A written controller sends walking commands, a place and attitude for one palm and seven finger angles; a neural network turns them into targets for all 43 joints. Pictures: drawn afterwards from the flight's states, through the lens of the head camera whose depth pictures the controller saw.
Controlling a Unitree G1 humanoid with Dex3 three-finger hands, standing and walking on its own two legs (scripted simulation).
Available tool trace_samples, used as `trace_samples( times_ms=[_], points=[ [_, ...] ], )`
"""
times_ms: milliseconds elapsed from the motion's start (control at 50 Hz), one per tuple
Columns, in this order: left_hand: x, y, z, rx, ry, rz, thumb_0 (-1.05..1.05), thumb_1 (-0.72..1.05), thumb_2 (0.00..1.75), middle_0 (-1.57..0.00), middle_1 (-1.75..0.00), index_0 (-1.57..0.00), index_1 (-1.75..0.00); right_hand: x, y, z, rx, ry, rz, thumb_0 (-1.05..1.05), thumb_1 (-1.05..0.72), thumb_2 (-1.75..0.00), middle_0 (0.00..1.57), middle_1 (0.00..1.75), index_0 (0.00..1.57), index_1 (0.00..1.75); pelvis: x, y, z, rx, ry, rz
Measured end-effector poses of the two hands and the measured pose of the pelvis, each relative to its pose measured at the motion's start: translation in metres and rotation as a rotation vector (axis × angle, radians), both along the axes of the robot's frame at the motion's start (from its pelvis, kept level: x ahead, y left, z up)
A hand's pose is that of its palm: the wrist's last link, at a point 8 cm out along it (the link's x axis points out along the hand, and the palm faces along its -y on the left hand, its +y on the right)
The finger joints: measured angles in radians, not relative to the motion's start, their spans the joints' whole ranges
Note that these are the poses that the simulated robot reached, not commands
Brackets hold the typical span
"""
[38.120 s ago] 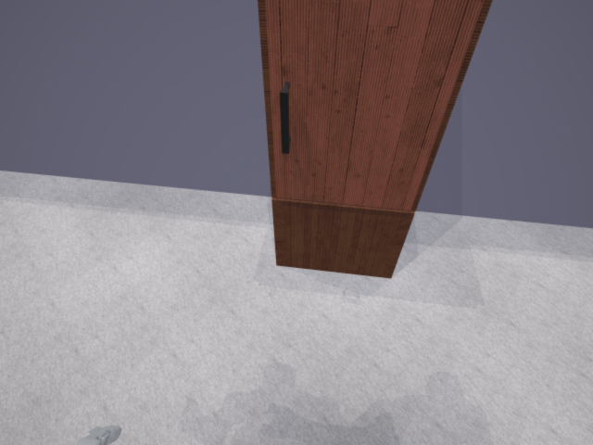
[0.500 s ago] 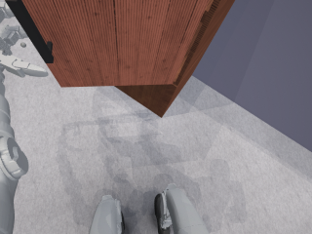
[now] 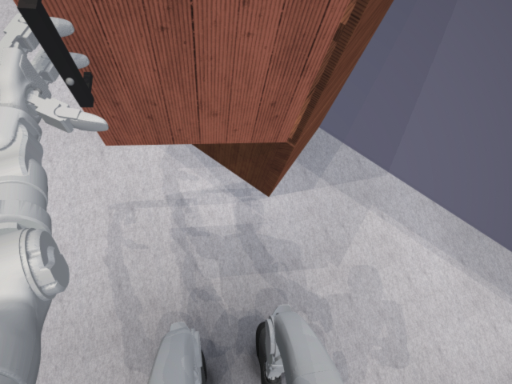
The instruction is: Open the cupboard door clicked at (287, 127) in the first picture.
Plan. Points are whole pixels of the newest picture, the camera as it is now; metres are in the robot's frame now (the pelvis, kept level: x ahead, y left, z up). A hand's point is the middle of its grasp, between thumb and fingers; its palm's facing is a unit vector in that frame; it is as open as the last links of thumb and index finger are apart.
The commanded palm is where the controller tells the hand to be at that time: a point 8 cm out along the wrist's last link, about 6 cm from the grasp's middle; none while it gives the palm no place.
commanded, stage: slide the fingers in behind the handle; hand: left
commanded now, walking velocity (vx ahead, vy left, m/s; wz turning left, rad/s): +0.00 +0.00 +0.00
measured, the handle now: (65, 50) +0.58 +0.22 +0.06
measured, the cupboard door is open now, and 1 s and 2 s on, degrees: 40 40 61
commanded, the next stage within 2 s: close the thumb around the handle in 0.52 s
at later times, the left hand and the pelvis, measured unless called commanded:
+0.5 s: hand (77, 81) +0.53 +0.20 +0.06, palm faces +0.00 -1.00 -0.01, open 13.9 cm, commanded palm +0.51 +0.23 +0.06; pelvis +0.00 +0.00 +0.00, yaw +0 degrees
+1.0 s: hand (76, 84) +0.52 +0.20 +0.06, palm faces -0.01 -1.00 -0.01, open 9.9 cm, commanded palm +0.51 +0.23 +0.06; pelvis +0.00 +0.00 +0.00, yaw +0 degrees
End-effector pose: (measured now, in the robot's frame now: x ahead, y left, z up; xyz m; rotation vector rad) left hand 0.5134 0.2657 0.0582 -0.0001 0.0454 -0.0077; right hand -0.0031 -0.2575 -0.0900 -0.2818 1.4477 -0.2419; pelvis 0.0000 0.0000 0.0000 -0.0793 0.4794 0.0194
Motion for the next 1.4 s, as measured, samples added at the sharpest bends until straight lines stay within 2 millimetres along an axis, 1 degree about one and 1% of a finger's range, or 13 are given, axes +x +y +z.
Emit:
trace_samples(
  times_ms=[80,180,280,640,720,800,880,1040,1180,1240,1280,1400],
  points=[
    [0.001,-0.001,0.000,0.003,0.000,0.010,-0.01,-0.49,0.30,-0.30,-1.20,-0.31,-1.22,-0.001,0.000,-0.001,0.002,0.005,0.002,0.00,-0.90,-0.89,0.21,0.30,0.20,0.30,0.000,0.000,-0.001,0.001,0.003,0.002],
    [0.002,-0.009,0.000,0.006,-0.001,-0.003,-0.01,-0.49,0.30,-0.30,-1.20,-0.30,-1.22,-0.003,0.001,-0.002,0.007,0.015,0.003,0.00,-0.90,-0.89,0.21,0.30,0.20,0.30,0.000,0.000,-0.001,0.001,0.004,0.005],
    [0.002,-0.011,-0.001,0.006,0.002,0.004,-0.01,-0.49,0.30,-0.30,-1.20,-0.31,-1.22,-0.004,0.001,-0.002,0.008,0.006,-0.006,0.00,-0.90,-0.89,0.21,0.30,0.20,0.30,0.000,0.000,0.000,0.002,0.000,0.000],
    [-0.002,-0.010,0.003,0.010,-0.010,0.001,-0.01,-0.49,0.30,-0.30,-1.20,-0.30,-1.20,-0.007,0.000,-0.001,0.007,-0.001,-0.007,0.00,-0.91,-0.89,0.21,0.30,0.20,0.30,-0.002,0.000,0.000,0.005,-0.007,-0.003],
    [-0.001,-0.011,0.001,0.004,0.000,0.001,-0.01,-0.46,0.31,-0.30,-1.20,-0.30,-1.20,-0.006,-0.001,-0.001,0.003,-0.002,-0.002,0.00,-0.90,-0.89,0.21,0.30,0.20,0.30,-0.002,0.000,0.000,0.005,-0.006,-0.002],
    [-0.001,-0.010,0.002,0.005,-0.010,0.007,-0.01,-0.36,0.35,-0.31,-1.21,-0.31,-1.21,-0.006,-0.002,-0.001,-0.001,-0.009,-0.005,0.00,-0.91,-0.89,0.21,0.30,0.20,0.30,-0.002,0.000,-0.001,0.005,-0.005,-0.005],
    [-0.004,-0.009,0.004,0.014,-0.021,0.001,-0.01,-0.20,0.42,-0.32,-1.23,-0.32,-1.23,-0.006,-0.001,-0.001,0.004,-0.010,-0.007,0.00,-0.91,-0.89,0.21,0.30,0.20,0.30,-0.002,0.000,0.000,0.005,-0.008,-0.006],
    [-0.011,-0.012,0.007,0.010,-0.012,0.001,0.00,0.21,0.60,-0.35,-1.27,-0.35,-1.28,-0.003,0.001,-0.001,0.016,-0.019,-0.002,0.00,-0.91,-0.89,0.21,0.30,0.20,0.30,-0.002,0.000,0.003,0.007,-0.021,-0.002],
    [-0.011,-0.014,0.008,0.014,-0.015,0.017,0.01,0.59,0.76,-0.35,-1.30,-0.37,-1.32,-0.001,-0.001,-0.001,0.015,-0.030,0.005,0.00,-0.90,-0.89,0.21,0.30,0.20,0.30,-0.002,-0.001,0.003,0.009,-0.024,0.000],
    [-0.012,-0.015,0.008,0.013,-0.016,0.021,0.01,0.71,0.81,-0.35,-1.30,-0.37,-1.33,-0.001,-0.002,-0.002,0.015,-0.030,0.006,0.00,-0.91,-0.89,0.21,0.30,0.20,0.30,-0.002,-0.002,0.003,0.010,-0.025,0.000],
    [-0.012,-0.015,0.008,0.012,-0.018,0.021,0.01,0.76,0.83,-0.35,-1.30,-0.37,-1.33,-0.001,-0.002,-0.002,0.015,-0.028,0.004,0.00,-0.91,-0.89,0.21,0.30,0.20,0.30,-0.002,-0.002,0.003,0.010,-0.025,-0.001],
    [-0.012,-0.015,0.007,0.008,-0.022,0.015,0.01,0.76,0.82,-0.35,-1.31,-0.35,-1.34,-0.002,-0.005,-0.001,0.009,-0.025,0.002,0.00,-0.91,-0.89,0.21,0.30,0.20,0.30,-0.002,-0.004,0.003,0.011,-0.025,-0.001]
  ],
)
